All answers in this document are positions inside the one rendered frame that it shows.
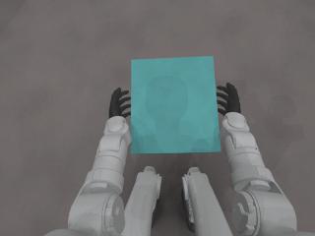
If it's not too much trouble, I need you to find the robot left thigh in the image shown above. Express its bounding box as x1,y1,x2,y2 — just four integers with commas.
120,170,162,236

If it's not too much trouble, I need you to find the right robot hand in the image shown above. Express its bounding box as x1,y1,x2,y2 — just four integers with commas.
216,83,241,116

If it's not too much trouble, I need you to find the carton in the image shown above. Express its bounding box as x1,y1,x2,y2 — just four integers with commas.
130,56,221,154

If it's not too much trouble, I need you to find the right robot forearm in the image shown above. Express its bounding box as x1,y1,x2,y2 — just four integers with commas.
219,112,297,229

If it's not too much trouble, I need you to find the robot right foot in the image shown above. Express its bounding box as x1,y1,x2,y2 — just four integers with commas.
181,188,196,233

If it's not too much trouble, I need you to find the left robot forearm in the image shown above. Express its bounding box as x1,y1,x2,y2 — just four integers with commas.
68,116,132,229

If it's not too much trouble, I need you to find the robot right upper arm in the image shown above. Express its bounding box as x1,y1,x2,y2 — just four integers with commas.
231,189,315,236

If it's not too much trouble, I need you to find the left robot hand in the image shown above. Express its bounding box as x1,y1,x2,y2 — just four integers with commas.
108,88,131,119

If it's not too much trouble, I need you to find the robot left upper arm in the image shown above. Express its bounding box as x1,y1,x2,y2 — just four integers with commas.
44,192,125,236

